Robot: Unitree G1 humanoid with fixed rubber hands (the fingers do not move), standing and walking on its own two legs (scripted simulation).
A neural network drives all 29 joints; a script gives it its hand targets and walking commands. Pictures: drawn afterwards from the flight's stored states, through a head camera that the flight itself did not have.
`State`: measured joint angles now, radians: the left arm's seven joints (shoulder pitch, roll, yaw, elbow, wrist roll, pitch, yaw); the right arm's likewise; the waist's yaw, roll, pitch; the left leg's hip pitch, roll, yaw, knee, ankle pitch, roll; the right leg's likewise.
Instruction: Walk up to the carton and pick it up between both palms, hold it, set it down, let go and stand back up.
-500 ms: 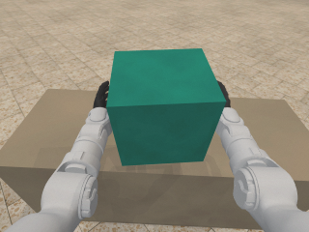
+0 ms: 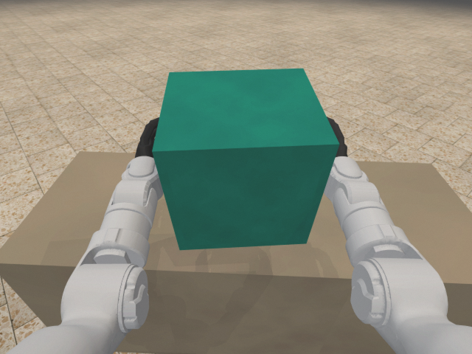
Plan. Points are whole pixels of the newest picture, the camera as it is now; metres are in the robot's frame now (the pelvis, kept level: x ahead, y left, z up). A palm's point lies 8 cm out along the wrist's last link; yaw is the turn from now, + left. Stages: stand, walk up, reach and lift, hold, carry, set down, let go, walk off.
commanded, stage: reach and lift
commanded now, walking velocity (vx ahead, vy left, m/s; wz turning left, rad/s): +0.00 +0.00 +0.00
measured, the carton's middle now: (240, 161) +0.41 +0.02 +0.17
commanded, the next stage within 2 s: hold in 0.64 s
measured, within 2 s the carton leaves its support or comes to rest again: neither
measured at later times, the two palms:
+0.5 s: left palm (141, 159) +0.38 +0.19 +0.18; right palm (328, 161) +0.40 -0.13 +0.18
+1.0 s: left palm (137, 157) +0.37 +0.20 +0.19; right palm (329, 156) +0.39 -0.13 +0.19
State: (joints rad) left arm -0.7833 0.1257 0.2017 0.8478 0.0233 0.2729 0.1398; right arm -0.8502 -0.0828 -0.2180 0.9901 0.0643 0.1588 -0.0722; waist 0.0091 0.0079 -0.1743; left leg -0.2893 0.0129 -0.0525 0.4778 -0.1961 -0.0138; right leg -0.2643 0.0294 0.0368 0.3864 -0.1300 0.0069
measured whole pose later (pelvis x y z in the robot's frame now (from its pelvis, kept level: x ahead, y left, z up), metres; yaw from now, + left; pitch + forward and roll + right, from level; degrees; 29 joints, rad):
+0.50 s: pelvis +0.00 +0.00 +0.00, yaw +0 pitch -2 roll -1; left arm -0.78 0.12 0.22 0.73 0.10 0.41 0.10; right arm -0.85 -0.07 -0.21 0.91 0.06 0.25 -0.08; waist 0.01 0.01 -0.11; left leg -0.24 0.01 -0.05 0.46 -0.19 -0.01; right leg -0.21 0.02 0.04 0.36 -0.12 0.01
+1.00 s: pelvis +0.00 +0.00 +0.00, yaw +0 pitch -4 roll -1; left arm -0.72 0.12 0.22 0.53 0.14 0.52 0.07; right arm -0.80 -0.07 -0.17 0.75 0.15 0.32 -0.11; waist 0.01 0.01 -0.07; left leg -0.19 0.01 -0.05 0.44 -0.18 -0.01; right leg -0.15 0.02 0.04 0.34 -0.12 0.01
